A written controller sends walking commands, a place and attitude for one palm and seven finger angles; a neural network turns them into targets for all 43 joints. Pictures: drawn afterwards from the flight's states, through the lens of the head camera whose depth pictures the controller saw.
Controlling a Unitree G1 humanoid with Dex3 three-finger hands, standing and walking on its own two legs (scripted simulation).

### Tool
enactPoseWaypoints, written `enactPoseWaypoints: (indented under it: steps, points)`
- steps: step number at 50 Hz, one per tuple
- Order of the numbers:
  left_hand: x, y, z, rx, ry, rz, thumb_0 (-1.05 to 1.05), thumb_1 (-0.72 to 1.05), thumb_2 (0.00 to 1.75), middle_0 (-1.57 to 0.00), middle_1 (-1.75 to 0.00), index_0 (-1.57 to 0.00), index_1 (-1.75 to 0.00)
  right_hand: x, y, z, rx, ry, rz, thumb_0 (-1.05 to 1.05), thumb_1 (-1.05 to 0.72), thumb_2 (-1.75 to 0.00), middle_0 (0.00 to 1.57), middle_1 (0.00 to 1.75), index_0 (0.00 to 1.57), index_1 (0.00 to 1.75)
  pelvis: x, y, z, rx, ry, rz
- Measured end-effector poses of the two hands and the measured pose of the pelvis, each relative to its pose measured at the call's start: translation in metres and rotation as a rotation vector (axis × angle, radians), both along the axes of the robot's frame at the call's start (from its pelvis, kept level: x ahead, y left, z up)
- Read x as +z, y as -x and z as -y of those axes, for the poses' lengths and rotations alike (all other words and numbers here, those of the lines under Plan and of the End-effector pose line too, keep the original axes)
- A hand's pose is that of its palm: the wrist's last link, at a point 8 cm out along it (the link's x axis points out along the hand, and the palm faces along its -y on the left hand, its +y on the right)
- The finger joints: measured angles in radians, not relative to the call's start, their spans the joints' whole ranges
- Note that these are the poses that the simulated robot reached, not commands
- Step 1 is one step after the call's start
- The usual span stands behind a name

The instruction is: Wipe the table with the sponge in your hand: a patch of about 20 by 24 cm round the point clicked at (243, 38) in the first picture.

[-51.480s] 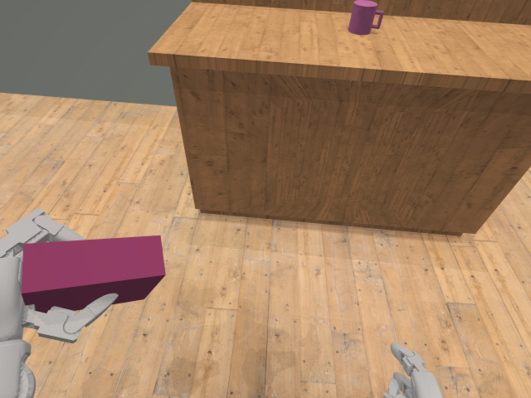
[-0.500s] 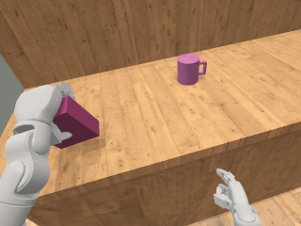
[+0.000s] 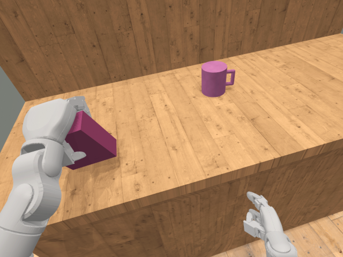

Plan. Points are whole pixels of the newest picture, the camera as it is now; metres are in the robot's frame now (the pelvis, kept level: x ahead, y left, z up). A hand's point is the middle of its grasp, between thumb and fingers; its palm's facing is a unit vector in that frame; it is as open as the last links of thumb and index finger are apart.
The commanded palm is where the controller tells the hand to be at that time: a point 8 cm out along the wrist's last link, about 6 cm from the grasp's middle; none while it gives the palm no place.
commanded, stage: move the sponge above the wiping area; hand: left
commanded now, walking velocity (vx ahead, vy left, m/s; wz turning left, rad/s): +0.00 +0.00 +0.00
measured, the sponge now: (83, 147) +0.27 +0.26 +0.15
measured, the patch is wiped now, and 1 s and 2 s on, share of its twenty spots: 0.10 0.10 0.10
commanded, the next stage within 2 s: turn the palm down, sponge in hand in 1.40 s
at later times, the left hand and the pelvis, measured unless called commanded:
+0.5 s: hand (67, 132) +0.26 +0.26 +0.21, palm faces +0.30 -0.12 -0.95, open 9.3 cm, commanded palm +0.20 +0.26 +0.28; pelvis +0.00 +0.00 +0.00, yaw +0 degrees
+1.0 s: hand (66, 135) +0.25 +0.26 +0.22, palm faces +0.30 -0.12 -0.95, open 9.3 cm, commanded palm +0.20 +0.26 +0.28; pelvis +0.00 +0.00 +0.00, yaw +0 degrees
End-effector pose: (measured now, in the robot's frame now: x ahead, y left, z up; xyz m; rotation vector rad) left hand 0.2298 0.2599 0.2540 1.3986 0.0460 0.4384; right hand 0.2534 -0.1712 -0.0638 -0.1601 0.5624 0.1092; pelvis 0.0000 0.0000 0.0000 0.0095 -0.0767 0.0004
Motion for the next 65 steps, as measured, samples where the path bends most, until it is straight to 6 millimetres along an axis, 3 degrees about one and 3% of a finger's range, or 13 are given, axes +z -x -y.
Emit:
enactPoseWaypoints:
  steps: [13,24,55,65]
  points:
    - [-0.009,0.004,-0.005,0.018,0.025,-0.022,0.0,-0.45,1.07,-0.83,-1.4,-0.81,-1.42,0.0,0.0,0.0,-0.001,0.006,-0.002,0.01,-0.9,-0.9,0.2,0.3,0.21,0.3,0.0,-0.002,-0.002,-0.001,0.002,-0.001]
    - [0.005,0.006,-0.004,0.015,0.014,0.027,0.0,-0.45,1.07,-0.83,-1.4,-0.81,-1.42,0.0,0.0,-0.001,-0.006,-0.001,-0.004,0.01,-0.9,-0.9,0.2,0.3,0.2,0.3,0.001,0.001,-0.003,0.002,0.002,0.002]
    - [0.013,0.016,0.005,-0.003,-0.001,0.042,0.0,-0.45,1.07,-0.83,-1.4,-0.81,-1.42,0.0,0.001,0.0,0.002,-0.013,0.004,0.01,-0.9,-0.9,0.2,0.3,0.2,0.29,-0.001,0.002,0.003,-0.002,0.0,0.006]
    - [0.016,0.032,-0.002,0.027,0.024,0.065,0.0,-0.45,1.07,-0.83,-1.4,-0.81,-1.42,0.0,0.002,0.001,0.002,-0.017,0.01,0.01,-0.9,-0.9,0.2,0.3,0.2,0.29,-0.001,0.002,0.001,0.004,0.002,0.006]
